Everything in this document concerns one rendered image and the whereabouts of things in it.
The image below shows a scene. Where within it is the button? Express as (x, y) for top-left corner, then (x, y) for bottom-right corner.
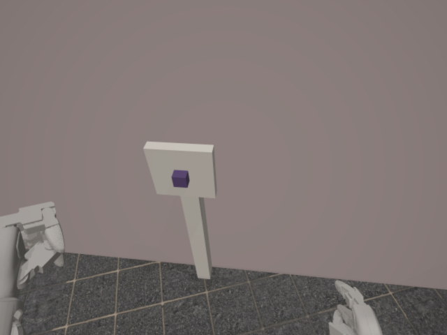
(172, 170), (189, 188)

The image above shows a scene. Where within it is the robot right hand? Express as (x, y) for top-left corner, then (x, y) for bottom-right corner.
(329, 280), (383, 335)

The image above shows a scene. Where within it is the robot left hand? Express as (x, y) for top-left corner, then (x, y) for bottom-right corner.
(0, 202), (65, 298)

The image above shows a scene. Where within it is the left robot forearm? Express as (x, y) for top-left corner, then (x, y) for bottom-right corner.
(0, 297), (26, 335)

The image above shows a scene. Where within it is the panel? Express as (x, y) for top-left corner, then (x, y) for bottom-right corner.
(143, 142), (217, 279)

